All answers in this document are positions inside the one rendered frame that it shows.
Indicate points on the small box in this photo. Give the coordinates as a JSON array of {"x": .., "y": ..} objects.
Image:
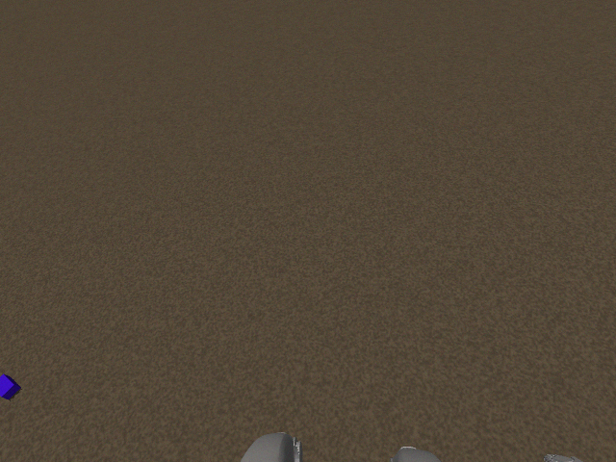
[{"x": 8, "y": 387}]

